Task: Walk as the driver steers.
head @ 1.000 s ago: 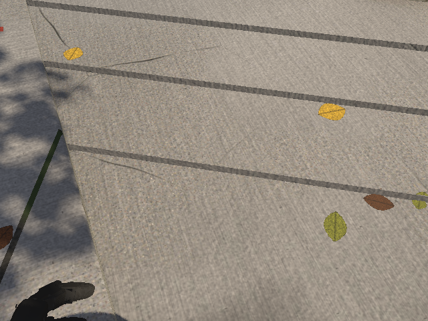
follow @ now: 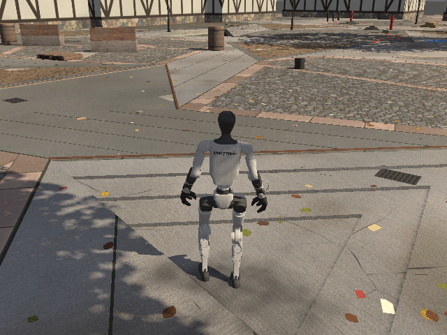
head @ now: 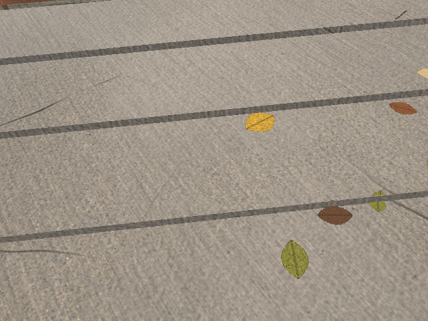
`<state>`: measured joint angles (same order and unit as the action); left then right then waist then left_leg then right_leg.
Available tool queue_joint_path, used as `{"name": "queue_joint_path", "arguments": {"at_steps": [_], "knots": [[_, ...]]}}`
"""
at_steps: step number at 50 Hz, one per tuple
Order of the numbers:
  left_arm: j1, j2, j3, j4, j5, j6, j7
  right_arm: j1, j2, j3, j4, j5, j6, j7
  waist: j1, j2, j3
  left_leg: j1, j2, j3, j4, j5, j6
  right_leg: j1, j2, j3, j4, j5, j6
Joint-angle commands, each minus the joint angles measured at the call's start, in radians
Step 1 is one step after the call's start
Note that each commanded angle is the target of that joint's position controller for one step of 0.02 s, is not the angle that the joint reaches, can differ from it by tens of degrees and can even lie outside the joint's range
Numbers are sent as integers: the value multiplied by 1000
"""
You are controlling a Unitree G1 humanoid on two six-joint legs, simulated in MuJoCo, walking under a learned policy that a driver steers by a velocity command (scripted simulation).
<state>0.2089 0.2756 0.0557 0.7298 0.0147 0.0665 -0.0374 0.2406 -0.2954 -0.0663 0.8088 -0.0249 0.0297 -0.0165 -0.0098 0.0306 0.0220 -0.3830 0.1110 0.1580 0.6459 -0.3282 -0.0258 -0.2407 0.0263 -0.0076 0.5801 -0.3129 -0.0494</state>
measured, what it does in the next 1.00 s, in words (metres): steps on the spot, turning right: left foot, then right foot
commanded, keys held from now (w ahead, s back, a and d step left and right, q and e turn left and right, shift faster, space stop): e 0.86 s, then no key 0.14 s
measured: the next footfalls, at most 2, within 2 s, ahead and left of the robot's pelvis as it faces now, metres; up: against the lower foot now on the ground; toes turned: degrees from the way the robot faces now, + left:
left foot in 0.54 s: +0.10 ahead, +0.08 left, +0.00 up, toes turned -23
right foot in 0.96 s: -0.03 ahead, -0.11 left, +0.00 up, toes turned -33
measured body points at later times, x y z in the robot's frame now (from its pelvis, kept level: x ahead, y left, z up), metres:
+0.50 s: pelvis +0.00 +0.00 +0.01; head +0.04 -0.01 +0.46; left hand +0.15 +0.26 -0.10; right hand +0.10 -0.31 -0.08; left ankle +0.06 +0.10 -0.71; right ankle -0.02 -0.09 -0.73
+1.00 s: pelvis -0.01 -0.02 +0.00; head +0.01 -0.05 +0.45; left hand +0.27 +0.13 -0.10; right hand -0.10 -0.30 -0.13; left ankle +0.06 +0.10 -0.72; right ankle -0.06 -0.08 -0.73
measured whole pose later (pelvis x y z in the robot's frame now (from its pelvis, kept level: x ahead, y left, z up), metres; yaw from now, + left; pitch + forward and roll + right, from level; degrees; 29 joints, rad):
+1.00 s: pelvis -0.01 -0.02 +0.00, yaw -34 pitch -1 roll +0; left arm 0.16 0.28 0.04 0.73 0.02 0.05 -0.04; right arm 0.25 -0.32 -0.06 0.78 -0.02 0.04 0.01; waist -0.03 0.04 0.08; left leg -0.30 0.10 0.11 0.68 -0.40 -0.01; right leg -0.24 0.06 -0.01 0.55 -0.30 -0.05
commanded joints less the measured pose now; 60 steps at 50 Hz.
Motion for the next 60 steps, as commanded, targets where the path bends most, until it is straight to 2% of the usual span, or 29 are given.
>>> {"name": "queue_joint_path", "arguments": {"at_steps": [1,2,3,4,6,10,17,22,25,26,27,28,29,30,31,32,34,39,44,46,47,48,49,50,51,52,53,55,60], "knots": [[153,281,73,-43,25,-18,24,-115,-73,-15,-138,3,13,-12,81,-209,67,-271,-69,-157,328,-252,-27,34,-386,511,-333,340,-208],[94,230,55,-44,16,-20,31,-82,-68,-16,-121,18,14,-6,28,-180,70,-255,-66,-182,352,-163,-14,18,-312,415,-313,334,-187],[23,208,51,-58,13,-19,33,-42,-82,-20,-97,20,5,1,-9,-167,67,-246,-69,-189,353,-79,-3,29,-240,350,-307,305,-151],[-7,195,48,-74,7,-22,36,-12,-99,-26,-79,5,1,6,-16,-190,35,-243,-80,-179,384,-32,4,65,-204,323,-294,363,-137],[10,165,40,-78,-5,-30,30,8,-100,-29,-68,-4,-1,18,-12,-147,-32,-226,-91,-176,428,0,1,124,-186,303,-269,497,-136],[87,174,49,-56,-13,-32,26,-45,-82,-22,-95,1,9,20,26,-144,-41,-283,-91,-193,377,12,-8,216,-190,357,-249,500,-154],[128,210,63,-53,1,-25,33,-126,-80,-10,-134,8,-1,11,60,-151,-43,-216,-125,-215,191,-32,-10,193,-184,476,-211,447,-179],[85,224,70,-65,7,-23,20,-133,-85,-1,-154,20,-14,1,44,-154,-55,-54,-168,-226,64,-59,18,110,-155,560,-183,495,-165],[19,213,68,-72,-5,-24,22,-54,-82,1,-137,20,-26,-18,-18,-149,-48,156,-176,-225,-192,48,33,16,-96,579,-151,405,-93],[12,188,61,-76,-13,-29,25,-23,-103,-4,-128,12,-34,-29,-30,-113,-51,280,-111,-263,-300,120,43,-73,-53,549,-109,255,-44],[76,112,43,-76,-13,-35,24,-21,-171,-13,-135,2,-37,-39,7,77,-89,398,113,-458,-379,94,90,-177,46,401,67,-101,14],[117,128,49,-79,-5,-33,31,-66,-242,-22,-163,6,-27,-32,24,183,-75,350,288,-681,-406,197,203,-294,191,185,271,-306,34],[97,199,66,-71,22,-26,28,-41,-203,-19,-150,11,-20,-22,16,114,-64,276,301,-640,-375,253,271,-284,106,158,437,-279,46],[83,196,69,-60,19,-21,18,-79,-139,-1,-156,17,-20,-14,31,76,-23,221,243,-545,-369,284,265,-278,82,156,505,-224,49],[89,178,66,-45,12,-13,10,-119,-108,7,-161,13,-18,-10,42,73,4,180,175,-436,-369,292,239,-265,71,141,556,-164,60],[100,170,65,-36,8,-7,0,-139,-103,9,-165,9,-18,-14,53,112,-3,190,131,-370,-360,337,222,-271,67,115,599,-124,70],[92,156,57,-30,-1,-1,-13,-111,-103,8,-156,5,-20,-18,38,125,-16,226,102,-291,-338,460,218,-285,62,80,602,-103,90],[0,125,38,-50,-4,9,-23,-14,-131,-7,-113,3,-25,-13,-10,129,-39,317,148,-252,-314,469,237,-283,21,45,430,-106,102],[-47,105,22,-68,-15,5,-25,-7,-169,-23,-99,-3,-24,7,-22,165,-50,238,170,-203,-272,439,217,-99,13,-25,188,-141,60],[-18,95,18,-58,-14,-4,-18,-5,-178,-26,-89,5,-20,15,0,156,-60,227,167,-198,-217,449,196,-18,30,-44,35,-88,35],[20,88,15,-42,-6,-13,-10,-16,-176,-25,-85,14,-15,18,31,131,-62,183,151,-169,-160,426,162,73,38,-47,-123,22,22],[34,113,17,-35,10,-26,2,21,-157,-23,-72,16,-13,24,37,50,-73,101,123,-127,-75,328,100,189,-2,37,-256,129,14],[53,195,25,-48,21,-41,12,67,-66,-2,-97,-2,-7,35,10,-232,-109,-90,21,-34,171,-109,22,327,-294,393,-328,270,-25],[60,270,41,-43,4,-44,11,-30,-56,8,-138,9,13,25,54,-302,-62,-137,-72,-92,226,-277,14,166,-415,480,-282,555,-160],[52,201,26,-29,-4,-47,11,-45,-102,-3,-121,14,25,21,49,-170,-34,-118,-46,-154,273,-246,14,167,-355,400,-266,568,-177],[2,152,7,-23,-4,-47,14,-30,-94,-5,-98,23,27,26,18,-159,0,-107,-47,-168,275,-182,15,140,-299,330,-271,540,-160],[-45,131,-1,-23,1,-45,20,0,-98,-7,-70,25,23,30,-6,-160,8,-90,-45,-168,257,-118,12,141,-245,275,-281,523,-128],[-49,118,-8,-9,-3,-52,33,48,-103,-10,-29,7,24,35,-12,-179,-20,-52,-57,-154,280,-44,6,165,-198,201,-267,649,-113],[-28,102,-21,45,0,-59,35,14,-66,3,3,11,32,34,9,-147,-18,3,-71,-155,156,-34,-1,162,-201,200,-277,536,-121]]}}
